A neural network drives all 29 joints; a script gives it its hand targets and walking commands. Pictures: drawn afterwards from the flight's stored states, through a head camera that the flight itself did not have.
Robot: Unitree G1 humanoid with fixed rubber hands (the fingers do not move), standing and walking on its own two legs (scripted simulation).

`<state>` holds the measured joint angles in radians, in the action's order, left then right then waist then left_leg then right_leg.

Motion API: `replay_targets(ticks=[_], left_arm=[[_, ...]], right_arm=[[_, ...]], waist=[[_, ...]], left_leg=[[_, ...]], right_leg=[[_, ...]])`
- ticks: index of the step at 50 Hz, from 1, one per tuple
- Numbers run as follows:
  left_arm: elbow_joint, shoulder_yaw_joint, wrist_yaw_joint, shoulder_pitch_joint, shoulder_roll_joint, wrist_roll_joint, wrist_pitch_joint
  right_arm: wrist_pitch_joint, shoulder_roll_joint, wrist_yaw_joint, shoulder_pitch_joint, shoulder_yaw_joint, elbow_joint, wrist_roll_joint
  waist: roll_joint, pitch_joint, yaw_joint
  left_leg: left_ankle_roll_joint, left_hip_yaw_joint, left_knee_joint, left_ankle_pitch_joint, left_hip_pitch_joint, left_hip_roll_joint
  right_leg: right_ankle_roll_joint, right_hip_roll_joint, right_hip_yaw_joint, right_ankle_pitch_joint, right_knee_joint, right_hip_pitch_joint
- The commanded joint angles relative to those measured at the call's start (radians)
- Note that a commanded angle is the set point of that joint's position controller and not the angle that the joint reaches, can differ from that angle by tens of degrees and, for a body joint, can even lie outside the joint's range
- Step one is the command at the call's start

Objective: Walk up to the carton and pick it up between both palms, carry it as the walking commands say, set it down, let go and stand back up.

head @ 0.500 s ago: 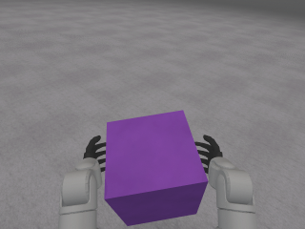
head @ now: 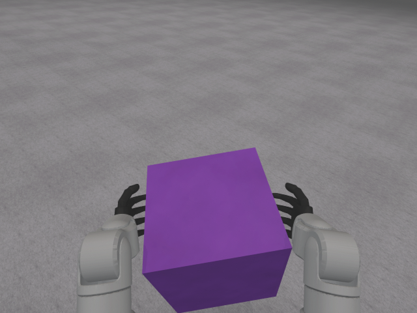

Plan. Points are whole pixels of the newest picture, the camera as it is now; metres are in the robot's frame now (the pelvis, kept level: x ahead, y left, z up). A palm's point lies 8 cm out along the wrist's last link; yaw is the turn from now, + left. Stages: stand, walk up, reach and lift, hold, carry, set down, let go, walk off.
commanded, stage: carry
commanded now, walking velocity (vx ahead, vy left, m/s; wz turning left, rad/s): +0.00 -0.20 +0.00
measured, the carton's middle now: (214, 234) +0.30 +0.00 +0.03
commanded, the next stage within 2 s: none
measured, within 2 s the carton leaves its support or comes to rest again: neither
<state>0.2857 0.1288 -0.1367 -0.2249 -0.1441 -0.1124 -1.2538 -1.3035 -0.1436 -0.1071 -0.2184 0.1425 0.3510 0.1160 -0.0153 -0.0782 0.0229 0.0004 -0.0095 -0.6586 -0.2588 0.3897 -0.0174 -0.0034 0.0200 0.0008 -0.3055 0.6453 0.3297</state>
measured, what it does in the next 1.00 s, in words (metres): steps on the spot: right foot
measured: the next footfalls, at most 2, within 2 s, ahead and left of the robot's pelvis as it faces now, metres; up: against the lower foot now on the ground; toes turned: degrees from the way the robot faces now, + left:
right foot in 0.82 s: +0.04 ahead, -0.16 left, +0.00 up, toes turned -1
left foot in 1.16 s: -0.01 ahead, +0.03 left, +0.00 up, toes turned +13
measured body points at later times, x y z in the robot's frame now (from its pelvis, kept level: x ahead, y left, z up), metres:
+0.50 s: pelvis +0.00 -0.02 +0.00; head +0.00 -0.01 +0.45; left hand +0.28 +0.14 +0.09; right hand +0.28 -0.16 +0.10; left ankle +0.02 +0.10 -0.72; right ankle +0.02 -0.12 -0.72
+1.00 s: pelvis -0.04 -0.09 +0.00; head -0.03 -0.10 +0.45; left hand +0.24 +0.07 +0.10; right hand +0.25 -0.24 +0.10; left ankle -0.06 +0.06 -0.67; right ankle +0.00 -0.16 -0.72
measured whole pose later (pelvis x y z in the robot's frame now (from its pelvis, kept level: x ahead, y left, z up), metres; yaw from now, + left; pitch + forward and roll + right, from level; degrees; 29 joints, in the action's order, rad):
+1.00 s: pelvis -0.04 -0.09 +0.00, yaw +3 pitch +1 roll +1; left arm 0.41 0.11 -0.14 -0.22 -0.14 -0.11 -1.27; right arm -1.30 -0.14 -0.12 -0.21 0.13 0.47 0.09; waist 0.00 0.00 -0.01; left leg -0.05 0.04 -1.01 -0.54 0.47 -0.07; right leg 0.07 0.01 -0.07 -0.29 0.65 0.37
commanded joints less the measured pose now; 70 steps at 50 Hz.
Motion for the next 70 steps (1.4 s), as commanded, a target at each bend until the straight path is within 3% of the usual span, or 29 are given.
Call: replay_targets(ticks=[1,4,6,9,11,16,18,20,24,26,27,28,31,35,38,40,41,42,43,46,53,56,57,58,59,60,62,67,70], left_arm=[[0.312,-0.655,0.148,-0.56,-0.913,0.431,-0.004],[0.324,-0.655,0.147,-0.557,-0.915,0.427,-0.007],[0.319,-0.654,0.146,-0.54,-0.913,0.422,-0.01],[0.333,-0.666,0.146,-0.555,-0.922,0.427,-0.009],[0.333,-0.675,0.151,-0.556,-0.93,0.438,-0.009],[0.345,-0.679,0.158,-0.561,-0.941,0.447,-0.007],[0.349,-0.661,0.163,-0.558,-0.93,0.443,-0.003],[0.356,-0.661,0.163,-0.547,-0.933,0.443,-0.001],[0.335,-0.653,0.156,-0.512,-0.929,0.418,-0.004],[0.345,-0.669,0.143,-0.484,-0.939,0.411,0.003],[0.381,-0.686,0.14,-0.524,-0.931,0.422,0.007],[0.416,-0.714,0.139,-0.569,-0.939,0.434,0.011],[0.412,-0.729,0.138,-0.55,-0.962,0.443,0.02],[0.416,-0.737,0.132,-0.541,-0.956,0.447,0.014],[0.408,-0.718,0.136,-0.5,-0.939,0.442,0.007],[0.392,-0.7,0.144,-0.468,-0.945,0.44,0.0],[0.38,-0.686,0.151,-0.463,-0.937,0.434,-0.002],[0.362,-0.667,0.156,-0.443,-0.92,0.423,-0.002],[0.364,-0.656,0.16,-0.465,-0.926,0.428,0.005],[0.344,-0.63,0.17,-0.441,-0.934,0.419,0.006],[0.347,-0.633,0.159,-0.456,-0.913,0.409,0.007],[0.339,-0.651,0.152,-0.434,-0.913,0.409,0.004],[0.329,-0.655,0.151,-0.408,-0.909,0.403,0.003],[0.327,-0.661,0.15,-0.4,-0.909,0.399,0.004],[0.336,-0.666,0.149,-0.414,-0.906,0.401,0.001],[0.383,-0.692,0.151,-0.494,-0.91,0.421,0.004],[0.35,-0.698,0.153,-0.487,-0.919,0.424,0.005],[0.351,-0.703,0.15,-0.502,-0.914,0.434,-0.009],[0.329,-0.669,0.155,-0.461,-0.916,0.427,-0.015]], right_arm=[[0.04,-0.91,0.1,-0.486,-0.679,0.227,-0.399],[0.035,-0.923,0.104,-0.494,-0.696,0.246,-0.415],[0.03,-0.921,0.105,-0.482,-0.696,0.24,-0.416],[0.032,-0.92,0.108,-0.5,-0.696,0.247,-0.419],[0.034,-0.939,0.107,-0.504,-0.698,0.239,-0.411],[0.037,-0.948,0.106,-0.491,-0.709,0.24,-0.402],[0.04,-0.952,0.105,-0.514,-0.726,0.276,-0.415],[0.038,-0.957,0.109,-0.525,-0.738,0.283,-0.43],[0.033,-0.957,0.115,-0.501,-0.733,0.27,-0.438],[0.036,-0.969,0.125,-0.468,-0.733,0.272,-0.448],[0.046,-0.954,0.127,-0.481,-0.721,0.276,-0.449],[0.052,-0.97,0.13,-0.51,-0.718,0.292,-0.457],[0.062,-0.975,0.131,-0.472,-0.719,0.296,-0.433],[0.064,-0.956,0.127,-0.455,-0.7,0.306,-0.423],[0.057,-0.951,0.122,-0.439,-0.716,0.302,-0.409],[0.052,-0.951,0.116,-0.411,-0.723,0.289,-0.401],[0.05,-0.947,0.112,-0.415,-0.729,0.284,-0.4],[0.049,-0.941,0.108,-0.434,-0.745,0.303,-0.4],[0.051,-0.95,0.112,-0.491,-0.767,0.321,-0.421],[0.049,-0.976,0.116,-0.488,-0.783,0.312,-0.44],[0.044,-0.942,0.108,-0.494,-0.767,0.307,-0.442],[0.042,-0.933,0.114,-0.46,-0.746,0.287,-0.432],[0.042,-0.935,0.118,-0.44,-0.742,0.278,-0.429],[0.043,-0.939,0.123,-0.421,-0.738,0.275,-0.425],[0.047,-0.927,0.122,-0.406,-0.726,0.263,-0.414],[0.053,-0.946,0.122,-0.44,-0.726,0.274,-0.42],[0.047,-0.945,0.127,-0.433,-0.722,0.259,-0.402],[0.04,-0.93,0.121,-0.426,-0.705,0.249,-0.391],[0.035,-0.929,0.116,-0.418,-0.724,0.241,-0.385]], waist=[[0.002,-0.299,-0.035],[-0.079,-0.294,-0.04],[-0.034,-0.305,-0.045],[0.165,-0.31,-0.038],[0.226,-0.298,-0.034],[0.132,-0.303,-0.027],[-0.195,-0.282,-0.027],[-0.163,-0.269,-0.024],[-0.164,-0.332,-0.043],[-0.029,-0.405,-0.053],[0.268,-0.394,-0.054],[0.315,-0.404,-0.046],[0.178,-0.34,-0.047],[0.262,-0.36,-0.051],[0.278,-0.36,-0.04],[0.224,-0.368,-0.018],[0.077,-0.361,-0.016],[-0.259,-0.327,-0.024],[-0.271,-0.315,-0.021],[-0.118,-0.312,-0.016],[-0.162,-0.345,-0.014],[-0.164,-0.376,-0.023],[-0.135,-0.403,-0.029],[-0.018,-0.422,-0.04],[0.264,-0.397,-0.047],[0.317,-0.352,-0.044],[0.138,-0.307,-0.041],[0.236,-0.303,-0.04],[0.206,-0.317,-0.012]], left_leg=[[0.024,-0.119,0.086,0.044,0.001,-0.151],[0.009,-0.016,0.0,0.002,0.024,-0.085],[0.018,-0.027,0.047,0.065,-0.03,-0.101],[0.09,-0.302,0.236,0.125,-0.14,-0.28],[0.14,-0.394,0.282,0.063,-0.169,-0.345],[0.048,-0.202,0.146,0.105,-0.055,-0.221],[-0.015,0.023,-0.123,-0.133,0.141,-0.044],[-0.026,0.093,-0.308,-0.389,0.176,-0.014],[-0.012,0.095,0.029,-0.109,0.004,-0.05],[0.032,-0.117,0.205,0.359,-0.312,-0.219],[0.131,-0.405,0.25,0.695,-0.4,-0.439],[0.184,-0.448,0.226,0.671,-0.424,-0.457],[0.157,-0.32,0.227,0.528,-0.384,-0.382],[0.134,-0.241,0.21,0.649,-0.347,-0.341],[0.114,-0.196,0.173,0.563,-0.266,-0.329],[0.062,-0.128,0.075,0.41,-0.173,-0.272],[0.022,-0.068,-0.031,0.173,-0.041,-0.198],[-0.038,0.071,-0.215,-0.3,0.205,-0.05],[-0.041,0.076,-0.386,-0.499,0.211,-0.011],[-0.037,0.067,-0.502,-0.365,0.259,-0.03],[-0.034,0.125,-0.208,-0.296,0.082,-0.024],[-0.021,0.136,0.061,-0.079,-0.12,-0.022],[-0.021,0.108,0.172,0.06,-0.261,-0.071],[0.006,-0.061,0.256,0.07,-0.395,-0.217],[0.11,-0.391,0.349,0.24,-0.436,-0.494],[0.196,-0.431,0.332,0.305,-0.372,-0.541],[0.187,-0.295,0.301,0.259,-0.31,-0.476],[0.116,-0.129,0.24,0.382,-0.221,-0.357],[0.055,-0.052,0.137,0.158,-0.08,-0.284]], right_leg=[[0.07,-0.138,0.117,0.16,-0.14,-0.091],[0.107,-0.197,0.136,0.282,-0.162,-0.104],[0.089,-0.171,0.085,0.283,-0.105,-0.079],[0.016,-0.043,0.001,-0.027,0.057,0.059],[0.008,-0.035,0.007,-0.187,0.107,0.122],[0.05,-0.067,0.05,0.007,-0.173,-0.074],[0.137,-0.265,0.254,0.376,-0.274,-0.188],[0.219,-0.33,0.239,0.584,-0.243,-0.189],[0.15,-0.24,0.109,0.778,-0.102,-0.199],[0.047,-0.135,0.037,0.538,0.072,0.011],[-0.012,-0.021,-0.04,-0.039,0.196,0.218],[-0.01,-0.025,0.024,-0.312,0.319,0.262],[-0.011,-0.054,0.041,-0.209,0.362,0.293],[-0.022,-0.03,-0.03,-0.179,0.238,0.188],[-0.002,-0.05,-0.025,-0.144,0.042,0.08],[0.026,-0.039,-0.04,0.013,-0.241,-0.083],[0.039,-0.132,0.075,0.103,-0.328,-0.199],[0.093,-0.358,0.328,0.526,-0.332,-0.309],[0.185,-0.389,0.306,0.626,-0.275,-0.238],[0.203,-0.299,0.177,0.573,-0.225,-0.291],[0.211,-0.28,0.196,0.527,-0.237,-0.216],[0.171,-0.243,0.141,0.462,-0.202,-0.113],[0.126,-0.221,0.103,0.392,-0.18,-0.026],[0.067,-0.158,0.048,0.288,-0.084,0.103],[0.002,-0.052,-0.028,-0.047,0.087,0.265],[-0.005,-0.041,-0.01,-0.279,0.284,0.309],[0.002,-0.084,0.051,-0.194,0.409,0.298],[-0.009,-0.049,-0.042,-0.192,0.185,0.159],[0.021,-0.043,-0.054,-0.013,-0.169,-0.061]])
